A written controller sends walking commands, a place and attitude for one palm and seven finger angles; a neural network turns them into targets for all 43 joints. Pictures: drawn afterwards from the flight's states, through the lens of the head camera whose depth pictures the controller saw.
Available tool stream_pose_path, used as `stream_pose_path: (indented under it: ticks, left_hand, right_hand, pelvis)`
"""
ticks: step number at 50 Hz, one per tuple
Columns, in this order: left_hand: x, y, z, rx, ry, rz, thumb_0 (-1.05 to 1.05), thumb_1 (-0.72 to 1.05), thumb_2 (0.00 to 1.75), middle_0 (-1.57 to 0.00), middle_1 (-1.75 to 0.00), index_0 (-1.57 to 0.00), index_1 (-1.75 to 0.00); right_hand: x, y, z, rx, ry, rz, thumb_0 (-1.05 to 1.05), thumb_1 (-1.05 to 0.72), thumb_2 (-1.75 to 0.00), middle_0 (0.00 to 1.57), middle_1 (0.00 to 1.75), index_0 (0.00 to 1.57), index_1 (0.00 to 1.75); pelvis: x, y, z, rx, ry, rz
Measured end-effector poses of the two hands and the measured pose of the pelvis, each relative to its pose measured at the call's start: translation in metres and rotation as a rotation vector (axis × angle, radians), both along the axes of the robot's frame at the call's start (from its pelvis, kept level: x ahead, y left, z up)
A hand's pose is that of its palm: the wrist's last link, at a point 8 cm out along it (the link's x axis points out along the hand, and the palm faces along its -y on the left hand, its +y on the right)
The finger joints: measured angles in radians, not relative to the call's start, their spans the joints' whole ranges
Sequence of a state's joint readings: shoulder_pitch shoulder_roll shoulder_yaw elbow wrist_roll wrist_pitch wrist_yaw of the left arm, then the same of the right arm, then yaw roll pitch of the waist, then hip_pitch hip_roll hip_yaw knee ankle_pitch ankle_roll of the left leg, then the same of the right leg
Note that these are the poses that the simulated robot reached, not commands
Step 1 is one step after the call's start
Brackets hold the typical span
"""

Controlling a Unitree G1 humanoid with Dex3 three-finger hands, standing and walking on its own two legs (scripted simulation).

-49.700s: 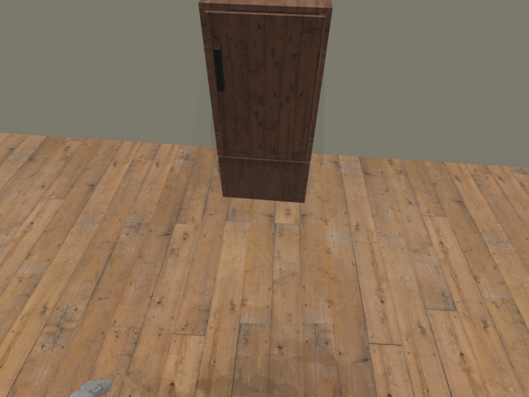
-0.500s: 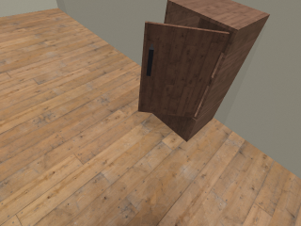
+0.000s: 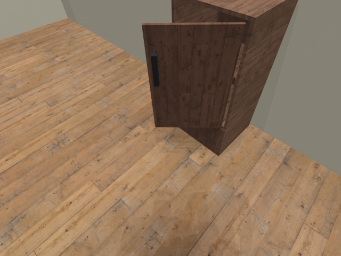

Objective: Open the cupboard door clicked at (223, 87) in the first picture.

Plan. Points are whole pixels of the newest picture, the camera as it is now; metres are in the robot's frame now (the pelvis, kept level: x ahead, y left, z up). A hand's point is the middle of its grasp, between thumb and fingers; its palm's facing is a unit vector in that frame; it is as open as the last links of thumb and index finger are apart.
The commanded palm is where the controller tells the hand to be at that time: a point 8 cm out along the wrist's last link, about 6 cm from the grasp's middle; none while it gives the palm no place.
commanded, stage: look again from close up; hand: left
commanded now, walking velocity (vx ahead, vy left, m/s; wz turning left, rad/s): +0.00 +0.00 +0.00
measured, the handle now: (155, 68) +0.84 +0.10 -0.03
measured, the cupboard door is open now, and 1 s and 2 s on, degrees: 43 43 43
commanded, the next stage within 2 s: shuffle to correct the standing spot in 0.34 s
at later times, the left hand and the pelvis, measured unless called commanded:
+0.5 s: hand out of the picture +0.03 +0.15 -0.16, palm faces +0.04 -0.99 -0.14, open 7.3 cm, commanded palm none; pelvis +0.06 -0.01 +0.02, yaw +0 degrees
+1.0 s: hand out of the picture +0.06 +0.10 -0.16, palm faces +0.10 -0.99 -0.13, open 7.3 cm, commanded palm none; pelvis +0.15 -0.04 +0.01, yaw +1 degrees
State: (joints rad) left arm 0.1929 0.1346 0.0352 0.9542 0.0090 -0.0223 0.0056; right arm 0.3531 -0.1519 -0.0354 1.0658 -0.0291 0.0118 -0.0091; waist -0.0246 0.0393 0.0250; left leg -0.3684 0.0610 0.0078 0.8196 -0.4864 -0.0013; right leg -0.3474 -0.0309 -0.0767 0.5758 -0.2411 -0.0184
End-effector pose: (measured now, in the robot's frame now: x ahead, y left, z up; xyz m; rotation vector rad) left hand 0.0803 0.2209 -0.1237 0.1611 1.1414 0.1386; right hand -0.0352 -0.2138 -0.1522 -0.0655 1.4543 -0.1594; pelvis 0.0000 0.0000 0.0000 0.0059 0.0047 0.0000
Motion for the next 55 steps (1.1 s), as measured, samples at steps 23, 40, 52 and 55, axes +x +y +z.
stream_pose_path:
  ticks: [23, 40, 52, 55]
  left_hand:
    - [-0.05, -0.022, -0.011, -0.072, 0.286, 0.063, 0.0, 0.93, 0.9, -0.2, -0.3, -0.2, -0.29]
    - [-0.017, -0.041, -0.015, -0.045, 0.309, 0.086, 0.0, 0.91, 0.9, -0.2, -0.3, -0.2, -0.29]
    - [-0.019, -0.066, -0.017, -0.115, 0.462, 0.139, 0.0, 0.91, 0.9, -0.2, -0.3, -0.2, -0.29]
    - [-0.007, -0.062, -0.031, -0.138, 0.497, 0.127, 0.0, 0.91, 0.9, -0.2, -0.3, -0.2, -0.29]
  right_hand:
    - [0.113, -0.021, 0.027, -0.085, -0.116, 0.095, 0.01, -0.95, -0.9, 0.2, 0.3, 0.2, 0.3]
    - [0.098, -0.027, 0.004, -0.001, 0.04, 0.039, 0.01, -0.91, -0.9, 0.2, 0.3, 0.2, 0.3]
    - [0.252, -0.051, 0.02, -0.083, -0.155, 0.11, 0.02, -0.94, -0.9, 0.2, 0.3, 0.2, 0.3]
    - [0.293, -0.045, 0.016, -0.112, -0.253, 0.115, 0.02, -0.93, -0.9, 0.2, 0.3, 0.2, 0.3]
  pelvis:
    - [0.055, -0.008, 0.016, -0.01, -0.008, -0.005]
    - [0.105, -0.035, 0.001, 0.002, 0.014, 0.008]
    - [0.164, -0.032, 0.002, -0.004, -0.004, 0.015]
    - [0.185, -0.025, -0.011, -0.019, -0.021, -0.002]
